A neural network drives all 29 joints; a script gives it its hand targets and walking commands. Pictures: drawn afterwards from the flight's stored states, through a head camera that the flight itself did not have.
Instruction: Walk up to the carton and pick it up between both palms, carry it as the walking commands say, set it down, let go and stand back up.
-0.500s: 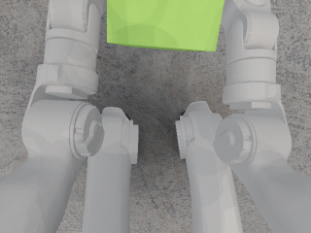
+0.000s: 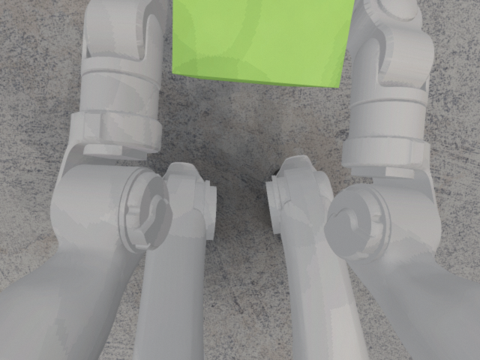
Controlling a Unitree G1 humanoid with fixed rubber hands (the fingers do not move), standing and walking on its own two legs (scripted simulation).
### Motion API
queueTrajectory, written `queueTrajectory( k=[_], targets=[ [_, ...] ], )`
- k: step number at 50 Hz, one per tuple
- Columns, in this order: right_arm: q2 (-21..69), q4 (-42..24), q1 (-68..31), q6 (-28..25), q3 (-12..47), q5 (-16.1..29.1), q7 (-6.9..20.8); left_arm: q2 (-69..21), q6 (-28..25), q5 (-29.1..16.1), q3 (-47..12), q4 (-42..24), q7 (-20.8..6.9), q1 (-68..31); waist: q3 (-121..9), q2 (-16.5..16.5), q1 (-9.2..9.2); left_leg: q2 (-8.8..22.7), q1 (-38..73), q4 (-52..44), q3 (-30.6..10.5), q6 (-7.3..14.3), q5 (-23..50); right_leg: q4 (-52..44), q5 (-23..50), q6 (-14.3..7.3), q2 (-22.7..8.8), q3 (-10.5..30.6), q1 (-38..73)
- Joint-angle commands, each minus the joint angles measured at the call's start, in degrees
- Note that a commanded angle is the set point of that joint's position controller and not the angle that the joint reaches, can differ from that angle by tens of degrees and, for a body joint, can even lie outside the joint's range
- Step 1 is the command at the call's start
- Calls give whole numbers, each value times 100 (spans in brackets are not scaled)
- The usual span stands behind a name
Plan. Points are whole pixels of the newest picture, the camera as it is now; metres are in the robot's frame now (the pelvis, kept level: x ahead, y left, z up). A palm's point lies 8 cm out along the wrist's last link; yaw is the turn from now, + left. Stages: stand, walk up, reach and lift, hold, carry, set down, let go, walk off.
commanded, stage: reach and lift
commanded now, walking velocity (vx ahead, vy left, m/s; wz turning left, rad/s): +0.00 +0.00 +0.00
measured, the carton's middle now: out of the picture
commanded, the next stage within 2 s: none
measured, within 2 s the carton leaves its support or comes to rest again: neither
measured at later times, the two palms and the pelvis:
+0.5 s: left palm out of the picture +0.56 +0.09 -0.03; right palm out of the picture +0.53 -0.15 -0.03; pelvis -0.01 +0.00 +0.05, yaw +0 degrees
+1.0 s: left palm out of the picture +0.53 +0.10 +0.04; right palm out of the picture +0.51 -0.15 +0.04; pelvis -0.01 +0.00 +0.10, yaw +0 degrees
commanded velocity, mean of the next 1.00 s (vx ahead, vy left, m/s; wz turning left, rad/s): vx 0.00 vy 0.00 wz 0.00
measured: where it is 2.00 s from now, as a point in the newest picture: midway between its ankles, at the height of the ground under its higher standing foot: (239, 224)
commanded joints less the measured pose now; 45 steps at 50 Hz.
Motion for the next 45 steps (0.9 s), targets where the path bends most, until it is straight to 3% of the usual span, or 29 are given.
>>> queueTrajectory(
  k=[1, 35, 37, 45],
  targets=[
    [5603, 116, -4563, 36, 4052, 1089, 1693, -6404, 7, -927, -2804, 23, -1455, -3406, -12386, 29, -200, -222, 3964, -1162, 1002, 193, 1102, -1179, 1311, -313, 291, -1203, 3437],
    [6050, -30, -3848, 187, 4468, 1206, 1684, -6817, 135, -1023, -3229, -289, -1512, -2752, -12711, 6, -163, -170, 5275, -2437, 827, 174, 1045, -2421, 1288, -319, 340, -1038, 4737],
    [6116, -100, -3825, 180, 4523, 1214, 1687, -6850, 134, -988, -3191, -238, -1525, -2613, -12666, -36, -85, -171, 5321, -2511, 839, 192, 1005, -2515, 1225, -311, 328, -1004, 4866],
    [6191, -229, -3677, 159, 4654, 1260, 1637, -6925, 128, -1072, -3365, -388, -1514, -2495, -12777, -47, -140, -155, 5672, -2818, 774, 187, 1062, -2817, 1298, -303, 326, -951, 5275]
  ],
)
